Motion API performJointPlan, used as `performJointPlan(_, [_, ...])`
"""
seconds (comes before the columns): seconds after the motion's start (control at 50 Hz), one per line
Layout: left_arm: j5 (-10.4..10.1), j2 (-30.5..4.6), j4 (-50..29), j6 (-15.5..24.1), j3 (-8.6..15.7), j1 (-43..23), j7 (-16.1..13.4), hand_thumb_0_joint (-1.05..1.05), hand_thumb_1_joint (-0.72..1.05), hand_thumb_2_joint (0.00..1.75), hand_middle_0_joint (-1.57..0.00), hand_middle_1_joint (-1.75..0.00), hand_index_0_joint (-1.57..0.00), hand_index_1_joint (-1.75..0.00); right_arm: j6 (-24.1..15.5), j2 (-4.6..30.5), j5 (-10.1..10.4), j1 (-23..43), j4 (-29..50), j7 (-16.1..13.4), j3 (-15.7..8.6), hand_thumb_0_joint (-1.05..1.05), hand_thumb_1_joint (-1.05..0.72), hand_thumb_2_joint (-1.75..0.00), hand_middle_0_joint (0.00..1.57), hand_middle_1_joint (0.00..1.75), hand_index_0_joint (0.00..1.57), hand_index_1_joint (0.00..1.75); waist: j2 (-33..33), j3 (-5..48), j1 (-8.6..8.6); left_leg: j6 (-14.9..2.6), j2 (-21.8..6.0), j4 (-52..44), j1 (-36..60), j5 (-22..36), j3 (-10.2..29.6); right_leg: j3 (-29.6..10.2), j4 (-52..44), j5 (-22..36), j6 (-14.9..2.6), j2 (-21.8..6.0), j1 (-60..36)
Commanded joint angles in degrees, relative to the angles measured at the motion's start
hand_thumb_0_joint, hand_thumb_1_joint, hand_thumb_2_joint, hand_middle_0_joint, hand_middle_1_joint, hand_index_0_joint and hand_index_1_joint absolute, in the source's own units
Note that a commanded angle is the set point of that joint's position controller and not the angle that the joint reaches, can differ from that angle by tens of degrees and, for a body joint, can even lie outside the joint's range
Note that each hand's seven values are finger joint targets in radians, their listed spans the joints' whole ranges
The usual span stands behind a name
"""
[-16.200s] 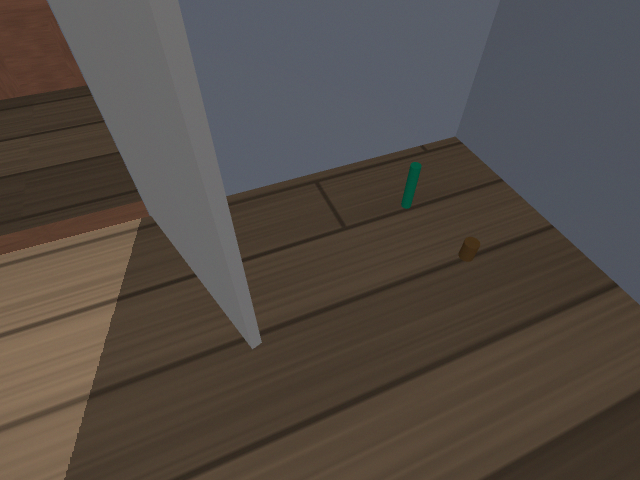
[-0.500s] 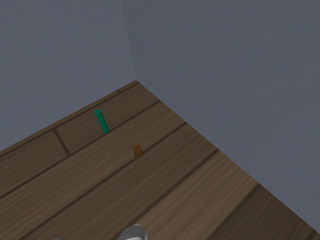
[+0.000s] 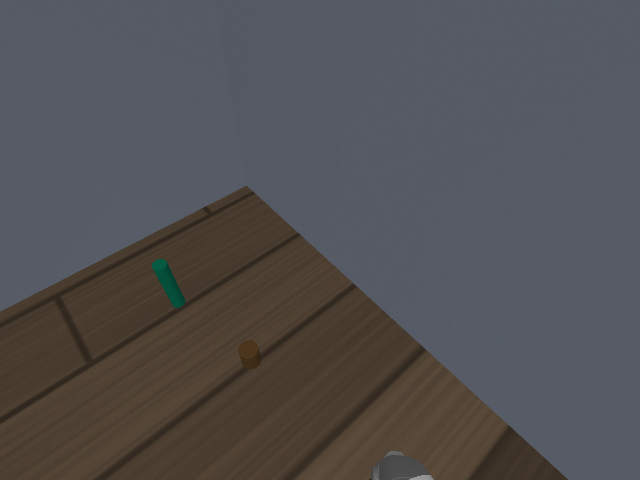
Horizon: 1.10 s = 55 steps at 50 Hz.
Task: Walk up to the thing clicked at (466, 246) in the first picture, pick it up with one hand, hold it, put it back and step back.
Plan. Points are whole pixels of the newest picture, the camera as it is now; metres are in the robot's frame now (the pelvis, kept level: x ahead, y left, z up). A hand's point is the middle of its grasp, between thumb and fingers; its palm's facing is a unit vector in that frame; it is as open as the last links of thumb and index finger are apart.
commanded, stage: walk up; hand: left
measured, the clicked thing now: (250, 354) +0.58 +0.23 -0.72
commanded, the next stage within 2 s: stand in 1.62 s
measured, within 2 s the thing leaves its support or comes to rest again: neither
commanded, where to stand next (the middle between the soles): +0.19 +0.00 m, yaw -1 degrees
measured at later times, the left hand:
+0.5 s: hand (135, 463) +0.17 +0.28 -0.16, palm faces +0.00 -0.91 -0.41, open 7.4 cm
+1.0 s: hand (133, 456) +0.18 +0.28 -0.15, palm faces +0.00 -0.93 -0.36, open 7.4 cm
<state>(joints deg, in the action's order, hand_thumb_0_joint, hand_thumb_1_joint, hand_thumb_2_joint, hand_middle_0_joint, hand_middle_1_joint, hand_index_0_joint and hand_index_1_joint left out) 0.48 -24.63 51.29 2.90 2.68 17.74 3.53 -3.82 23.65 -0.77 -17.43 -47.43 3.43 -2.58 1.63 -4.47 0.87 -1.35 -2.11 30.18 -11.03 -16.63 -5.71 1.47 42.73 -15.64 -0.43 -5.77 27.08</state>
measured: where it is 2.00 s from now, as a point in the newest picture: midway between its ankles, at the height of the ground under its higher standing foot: outside the picture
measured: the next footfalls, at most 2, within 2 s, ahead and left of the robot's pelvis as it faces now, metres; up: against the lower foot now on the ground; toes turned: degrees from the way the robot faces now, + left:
right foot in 0.08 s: +0.17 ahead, -0.14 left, +0.00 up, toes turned -3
left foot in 0.42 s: +0.18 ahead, +0.14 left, +0.00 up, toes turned +2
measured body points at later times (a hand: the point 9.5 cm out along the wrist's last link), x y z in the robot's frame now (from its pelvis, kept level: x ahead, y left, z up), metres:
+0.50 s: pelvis +0.10 +0.00 -0.02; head +0.13 +0.00 +0.43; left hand +0.17 +0.32 -0.13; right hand +0.19 -0.31 -0.14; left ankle +0.15 +0.14 -0.73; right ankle +0.13 -0.14 -0.73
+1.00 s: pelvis +0.11 +0.01 +0.01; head +0.12 +0.01 +0.46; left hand +0.18 +0.33 -0.12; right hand +0.23 -0.29 -0.12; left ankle +0.15 +0.14 -0.73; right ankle +0.13 -0.14 -0.73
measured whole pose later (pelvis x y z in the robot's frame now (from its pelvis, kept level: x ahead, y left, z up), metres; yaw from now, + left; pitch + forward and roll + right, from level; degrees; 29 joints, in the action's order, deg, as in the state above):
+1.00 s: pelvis +0.11 +0.01 +0.01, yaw +1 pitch -2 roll -1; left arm 0.1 -21.7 66.0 1.1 -0.4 4.9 0.2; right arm 0.5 20.6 0.3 -1.3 -64.5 1.6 -0.2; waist -0.5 -3.8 -1.1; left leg 0.7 -2.3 26.6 -13.2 -10.9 -1.7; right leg 2.9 24.9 -11.5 2.6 -3.8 10.8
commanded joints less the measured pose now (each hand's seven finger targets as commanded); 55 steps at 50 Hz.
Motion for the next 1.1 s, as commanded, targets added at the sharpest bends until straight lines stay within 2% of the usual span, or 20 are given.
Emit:
performJointPlan(0.0, [0.13,-10.38,-1.98,2.49,3.99,3.34,-0.89,0.0,0.9,0.9,-0.2,-0.3,-0.2,-0.3,-0.02,15.26,0.4,4.09,5.88,-0.43,-4.8,0.0,-0.9,-0.9,0.2,0.3,0.2,0.3,-9.09,1.02,-2.27,-9.54,-10.49,-8.57,-11.47,-9.66,9.06,4.21,-7.93,6.36,-0.03,3.62,-13.47])
performJointPlan(0.04, [0.38,-12.64,-0.06,3.2,5.2,10.19,-1.85,0.0,0.9,0.9,-0.2,-0.3,-0.2,-0.3,0.67,11.44,0.09,3.53,6.24,-0.43,-3.31,0.0,-0.9,-0.9,0.2,0.3,0.2,0.3,-1.76,4.41,-5.86,-6.6,-6.72,4.86,-17.54,-11.14,5.7,1.91,-11.09,1.97,-0.83,4.22,-26.5])
performJointPlan(0.06, [0.91,-16.36,-0.02,3.73,5.78,10.83,-3.19,0.0,0.9,0.9,-0.2,-0.3,-0.2,-0.3,0.93,5.28,0.59,1.4,5.97,-1.03,-1.25,0.0,-0.9,-0.9,0.2,0.3,0.2,0.3,13.32,3.89,-6.33,-2.54,-0.23,21.66,-23.26,-10.66,-0.39,-16.73,-22.24,-3.03,-3.85,-7.88,-27.08])
performJointPlan(0.08, [0.51,-20.04,-2.48,3.88,5.82,9.02,-3.68,0.0,0.9,0.9,-0.2,-0.3,-0.2,-0.3,1.9,6.93,0.34,-0.56,5.55,-1.67,-1.51,0.0,-0.9,-0.9,0.2,0.3,0.2,0.3,12.17,3.42,-4.72,-0.43,2.9,29.9,-27.13,-15.16,4.0,-36.1,-29.75,-8.42,-9.85,-19.09,-23.76])
performJointPlan(0.1, [-0.1,-20.08,-3.22,3.4,5.52,6.69,-3.78,0.0,0.9,0.9,-0.2,-0.3,-0.2,-0.3,2.42,11.78,0.14,0.43,4.44,-2.25,-2.96,0.0,-0.9,-0.9,0.2,0.3,0.2,0.3,6.2,2.23,-4.19,-0.45,0.1,33.56,-25.37,-16.56,8.09,-36.66,-27.53,-5.19,-14.86,-20.49,-20.53])
performJointPlan(0.12, [-0.48,-18.38,-3.71,3.31,5.13,4.65,-3.98,0.0,0.9,0.9,-0.2,-0.3,-0.2,-0.3,2.72,12.48,0.51,-0.53,3.1,-2.49,-3.31,0.0,-0.9,-0.9,0.2,0.3,0.2,0.3,3.95,2.27,-3.33,-0.38,-1.2,34.61,-25.37,-14.07,10.64,-30.08,-25.66,-0.15,-14.22,-17.72,-20.24])
performJointPlan(0.16, [-0.31,-16.0,-4.43,3.07,4.25,1.15,-4.56,0.0,0.9,0.9,-0.2,-0.3,-0.2,-0.3,2.93,12.01,0.71,-2.01,1.28,-2.51,-3.47,0.0,-0.9,-0.9,0.2,0.3,0.2,0.3,5.22,2.84,-1.89,0.07,-3.07,32.4,-22.66,-9.67,10.37,-18.98,-23.98,4.61,-12.04,-13.1,-17.52])
performJointPlan(0.2, [0.09,-15.1,-4.52,2.94,3.74,0.74,-4.71,0.0,0.9,0.9,-0.2,-0.3,-0.2,-0.3,3.4,11.32,0.15,-2.73,-0.06,-2.17,-3.58,0.0,-0.9,-0.9,0.2,0.3,0.2,0.3,7.51,4.22,-1.42,0.6,-2.59,29.02,-18.68,-7.2,8.84,-12.54,-21.4,14.32,-11.27,-10.78,-14.87])
performJointPlan(0.28, [0.65,-14.27,-4.77,2.49,3.09,-2.4,-5.04,0.0,0.9,0.9,-0.2,-0.3,-0.2,-0.3,4.1,8.76,0.07,0.14,-1.23,-2.3,-3.01,0.0,-0.9,-0.9,0.2,0.3,0.2,0.3,8.57,5.84,-1.42,1.05,-2.4,16.71,-10.51,-4.43,6.07,-7.14,-16.69,22.68,-10.72,-9.83,-10.11])
performJointPlan(0.34, [-0.34,-14.01,-4.27,1.49,2.55,-4.3,-5.05,0.0,0.9,0.9,-0.2,-0.3,-0.2,-0.3,3.27,8.45,0.58,1.53,-2.47,-2.79,-2.84,0.0,-0.9,-0.9,0.2,0.3,0.2,0.3,7.42,7.78,-0.73,0.63,0.45,8.44,-5.58,1.98,2.81,-5.47,-10.15,29.82,-9.73,-8.74,-10.21])
performJointPlan(0.38, [-0.91,-12.52,-4.11,0.73,1.61,-5.11,-5.03,0.0,0.9,0.9,-0.2,-0.3,-0.2,-0.3,2.6,9.97,0.16,1.68,-3.35,-3.21,-3.19,0.0,-0.9,-0.9,0.2,0.3,0.2,0.3,4.7,8.21,0.07,-0.79,0.42,2.45,-0.97,11.21,4.06,-4.98,-5.76,22.02,-6.59,-6.69,-6.79])
performJointPlan(0.4, [-1.1,-10.69,-4.24,0.44,1.05,-4.91,-4.96,0.0,0.9,0.9,-0.2,-0.3,-0.2,-0.3,2.28,12.79,-0.17,2.33,-3.17,-3.51,-3.66,0.0,-0.9,-0.9,0.2,0.3,0.2,0.3,-0.64,9.38,-0.38,-2.57,-5.68,0.07,0.34,16.72,11.6,-3.46,-3.07,13.92,-4.05,-4.11,-4.88])
performJointPlan(0.42, [-1.84,-9.17,-3.47,-0.06,0.49,-3.12,-4.91,0.0,0.9,0.9,-0.2,-0.3,-0.2,-0.3,2.11,15.45,0.35,7.47,-1.82,-3.36,-3.77,0.0,-0.9,-0.9,0.2,0.3,0.2,0.3,-7.02,9.97,-2.57,-6.89,-12.47,-2.59,-2.04,14.58,21.34,0.08,0.46,1.43,-1.22,2.25,-4.83])
performJointPlan(0.44, [-1.57,-10.19,-0.62,-0.65,0.82,-3.86,-5.31,0.0,0.9,0.9,-0.2,-0.3,-0.2,-0.3,2.35,14.96,0.97,9.55,-2.57,-3.18,-3.32,0.0,-0.9,-0.9,0.2,0.3,0.2,0.3,-8.58,8.83,-2.56,-9.74,-13.68,-3.13,-7.96,10.23,21.99,0.5,0.3,-6.68,-0.87,3.36,-11.28])
performJointPlan(0.48, [-0.87,-10.32,1.3,-0.33,0.58,-4.49,-5.17,0.0,0.9,0.9,-0.2,-0.3,-0.2,-0.3,2.97,12.36,0.94,12.69,-3.41,-3.12,-1.96,0.0,-0.9,-0.9,0.2,0.3,0.2,0.3,-7.52,7.93,-3.19,-5.89,-8.91,-1.15,-10.37,7.03,15.7,-1.54,-7.23,-2.0,-1.24,1.86,-14.09])
performJointPlan(0.52, [-0.64,-12.57,2.47,-0.09,0.93,-7.31,-4.86,0.0,0.9,0.9,-0.2,-0.3,-0.2,-0.3,3.27,11.27,1.06,12.9,-4.69,-3.1,-1.23,0.0,-0.9,-0.9,0.2,0.3,0.2,0.3,-6.67,5.73,-2.03,-2.16,-4.71,0.35,-11.0,2.91,11.52,-4.86,-11.16,2.59,-2.3,-1.73,-12.65])
performJointPlan(0.56, [-0.74,-12.4,3.22,-0.28,0.56,-10.05,-4.68,0.0,0.9,0.9,-0.2,-0.3,-0.2,-0.3,3.18,11.56,0.93,12.73,-6.59,-3.1,-1.04,0.0,-0.9,-0.9,0.2,0.3,0.2,0.3,-7.32,5.75,-1.05,-2.2,-5.13,-1.66,-7.35,2.49,12.5,-4.45,-11.47,2.72,-2.31,-1.83,-10.67])
performJointPlan(0.62, [-0.78,-10.36,6.07,-0.29,-0.2,-9.64,-4.6,0.0,0.9,0.9,-0.2,-0.3,-0.2,-0.3,2.84,11.19,1.04,15.13,-7.77,-2.94,-0.6,0.0,-0.9,-0.9,0.2,0.3,0.2,0.3,-7.42,8.05,-2.15,-3.6,-7.48,-3.89,-6.09,5.91,14.33,-1.52,-11.02,4.03,-1.24,0.54,-14.3])
performJointPlan(0.7, [-0.75,-10.63,7.94,0.11,-0.32,-12.24,-4.49,0.0,0.9,0.9,-0.2,-0.3,-0.2,-0.3,2.95,10.22,1.23,16.7,-9.55,-3.03,-0.26,0.0,-0.9,-0.9,0.2,0.3,0.2,0.3,-4.81,7.18,-1.36,-1.69,-5.51,-3.19,-3.08,9.11,10.93,-3.13,-15.56,9.44,-1.31,-1.77,-14.04])
performJointPlan(1.08, [-0.2,-8.7,12.45,-0.58,-0.68,-16.54,-3.78,0.0,0.9,0.9,-0.2,-0.3,-0.2,-0.3,3.33,9.16,0.8,19.01,-15.19,-2.53,-0.08,0.0,-0.9,-0.9,0.2,0.3,0.2,0.3,-2.11,6.07,-1.32,0.2,-5.32,-13.45,1.37,3.78,10.27,-3.32,-26.28,4.14,-0.01,-2.69,-17.19])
